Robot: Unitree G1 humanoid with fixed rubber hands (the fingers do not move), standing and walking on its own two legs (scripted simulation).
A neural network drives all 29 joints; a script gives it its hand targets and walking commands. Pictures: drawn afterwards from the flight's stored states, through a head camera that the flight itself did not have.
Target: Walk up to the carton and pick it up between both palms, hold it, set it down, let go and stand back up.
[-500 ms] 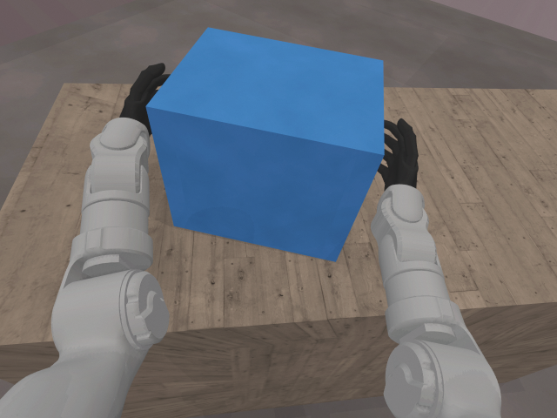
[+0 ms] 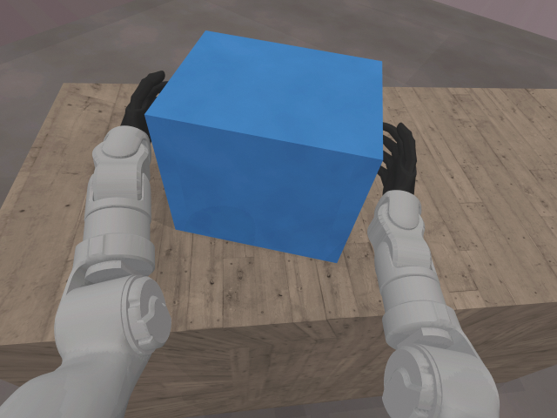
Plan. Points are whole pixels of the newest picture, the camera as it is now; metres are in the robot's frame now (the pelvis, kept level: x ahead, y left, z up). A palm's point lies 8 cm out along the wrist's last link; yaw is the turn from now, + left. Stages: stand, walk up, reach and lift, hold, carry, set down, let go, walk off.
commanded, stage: set down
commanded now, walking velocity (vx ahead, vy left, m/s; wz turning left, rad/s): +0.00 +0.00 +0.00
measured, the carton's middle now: (273, 150) +0.49 -0.02 +0.11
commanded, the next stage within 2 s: none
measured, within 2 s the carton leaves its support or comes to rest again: rests again in 0.60 s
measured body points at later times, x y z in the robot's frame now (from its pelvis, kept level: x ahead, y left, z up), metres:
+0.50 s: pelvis +0.00 +0.00 +0.00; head +0.06 +0.03 +0.44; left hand +0.49 +0.16 +0.15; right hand +0.40 -0.18 +0.08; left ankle -0.03 +0.08 -0.75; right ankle -0.05 -0.15 -0.75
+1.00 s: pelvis -0.02 +0.00 +0.00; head +0.00 +0.03 +0.45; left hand +0.46 +0.16 +0.16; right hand +0.38 -0.21 +0.11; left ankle -0.03 +0.08 -0.75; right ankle -0.05 -0.15 -0.75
